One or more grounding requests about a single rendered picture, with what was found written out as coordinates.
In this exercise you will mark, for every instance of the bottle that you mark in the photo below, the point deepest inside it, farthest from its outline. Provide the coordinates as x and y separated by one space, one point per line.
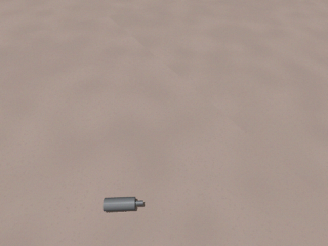
121 203

